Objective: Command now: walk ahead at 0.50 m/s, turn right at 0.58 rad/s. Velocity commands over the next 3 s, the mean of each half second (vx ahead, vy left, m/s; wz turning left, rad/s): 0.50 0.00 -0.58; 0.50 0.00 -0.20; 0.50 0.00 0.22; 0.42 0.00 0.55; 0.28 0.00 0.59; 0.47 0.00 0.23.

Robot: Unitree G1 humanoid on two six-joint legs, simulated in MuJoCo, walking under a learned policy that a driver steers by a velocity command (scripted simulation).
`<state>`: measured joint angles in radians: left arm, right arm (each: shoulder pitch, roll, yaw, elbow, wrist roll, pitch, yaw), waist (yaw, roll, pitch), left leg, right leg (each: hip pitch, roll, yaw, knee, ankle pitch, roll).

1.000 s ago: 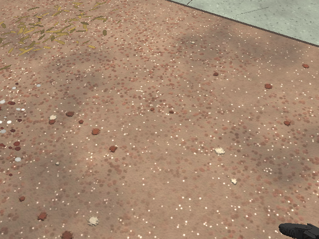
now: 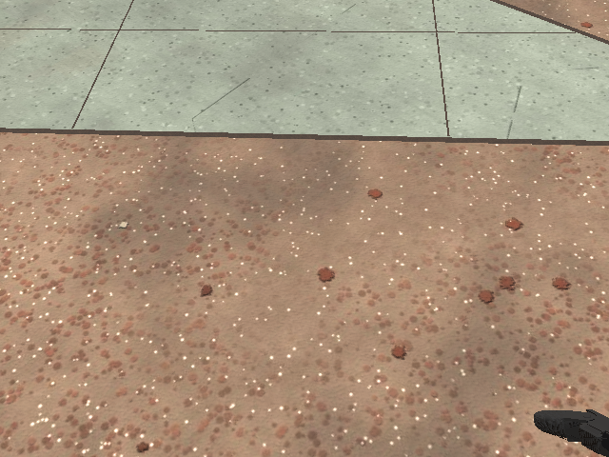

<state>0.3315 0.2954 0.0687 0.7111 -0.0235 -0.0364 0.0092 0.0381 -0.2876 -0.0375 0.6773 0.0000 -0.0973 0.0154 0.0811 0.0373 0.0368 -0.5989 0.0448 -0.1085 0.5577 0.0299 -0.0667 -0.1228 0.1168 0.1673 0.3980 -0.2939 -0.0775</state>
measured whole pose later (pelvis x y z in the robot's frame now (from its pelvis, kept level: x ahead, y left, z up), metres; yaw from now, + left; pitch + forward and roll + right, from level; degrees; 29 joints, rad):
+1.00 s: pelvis +0.52 -0.12 +0.00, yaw -22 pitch +1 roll -2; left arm 0.35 0.28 0.05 0.77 -0.01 -0.07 -0.01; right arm 0.08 -0.29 -0.03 0.78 0.01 -0.07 0.03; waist 0.07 0.05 0.02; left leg -0.66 0.11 -0.03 0.63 0.09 -0.03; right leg 0.00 0.08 -0.01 0.23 -0.25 -0.07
